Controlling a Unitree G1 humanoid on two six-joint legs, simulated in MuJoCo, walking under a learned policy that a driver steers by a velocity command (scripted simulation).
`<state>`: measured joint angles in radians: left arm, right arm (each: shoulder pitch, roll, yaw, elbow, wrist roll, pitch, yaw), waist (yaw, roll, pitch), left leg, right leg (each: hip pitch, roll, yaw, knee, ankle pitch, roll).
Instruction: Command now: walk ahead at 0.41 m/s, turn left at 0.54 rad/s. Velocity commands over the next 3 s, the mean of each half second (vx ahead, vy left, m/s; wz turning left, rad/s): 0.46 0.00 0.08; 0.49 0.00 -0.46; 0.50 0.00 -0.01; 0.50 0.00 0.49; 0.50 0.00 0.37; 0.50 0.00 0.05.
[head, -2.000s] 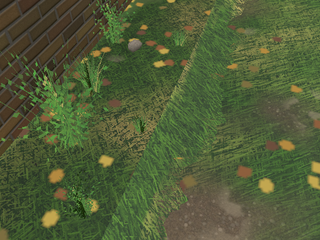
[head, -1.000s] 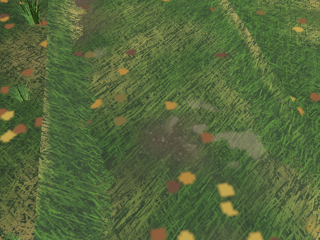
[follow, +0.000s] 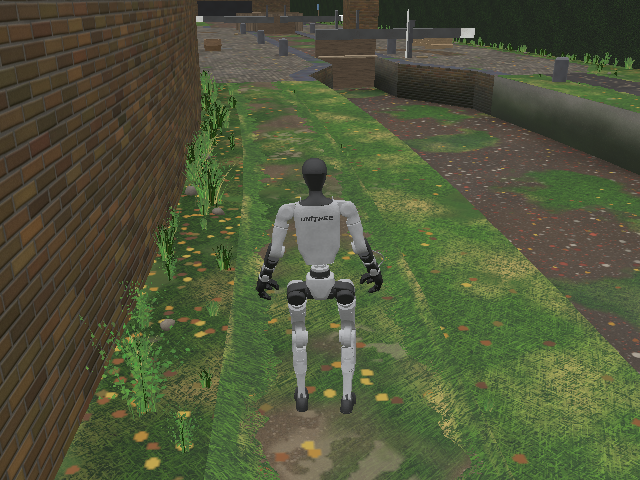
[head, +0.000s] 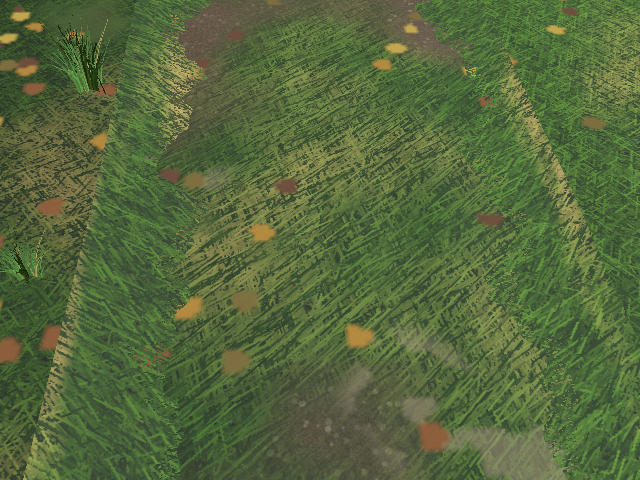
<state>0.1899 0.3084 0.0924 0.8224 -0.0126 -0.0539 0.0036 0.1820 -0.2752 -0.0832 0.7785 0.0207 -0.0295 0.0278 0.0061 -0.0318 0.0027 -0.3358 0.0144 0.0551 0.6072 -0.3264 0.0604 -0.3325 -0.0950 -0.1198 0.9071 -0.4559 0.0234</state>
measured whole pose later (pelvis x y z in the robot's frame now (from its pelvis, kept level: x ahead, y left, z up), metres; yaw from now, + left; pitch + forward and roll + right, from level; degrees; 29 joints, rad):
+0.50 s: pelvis +0.27 -0.02 -0.01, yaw +0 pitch +2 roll -1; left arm 0.12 0.28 0.07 0.78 -0.02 -0.09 -0.05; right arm 0.31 -0.28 -0.05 0.80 0.01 -0.08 -0.01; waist -0.01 0.01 0.04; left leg -0.23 -0.02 -0.05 1.15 -0.45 0.03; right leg -0.46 0.09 -0.04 0.55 -0.14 -0.10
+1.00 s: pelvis +0.55 +0.02 +0.00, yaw -15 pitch +2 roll +1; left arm 0.34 0.29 0.06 0.77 -0.03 -0.05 0.01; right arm 0.16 -0.26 -0.05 0.67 -0.01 -0.12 0.01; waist 0.02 -0.03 -0.01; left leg -0.37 -0.03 -0.01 0.51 -0.18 0.02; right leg -0.36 0.07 0.13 1.13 -0.43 -0.03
